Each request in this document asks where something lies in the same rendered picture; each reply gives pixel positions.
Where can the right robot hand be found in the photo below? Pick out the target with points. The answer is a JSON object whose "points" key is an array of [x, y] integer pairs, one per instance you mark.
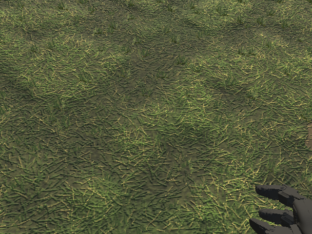
{"points": [[297, 221]]}

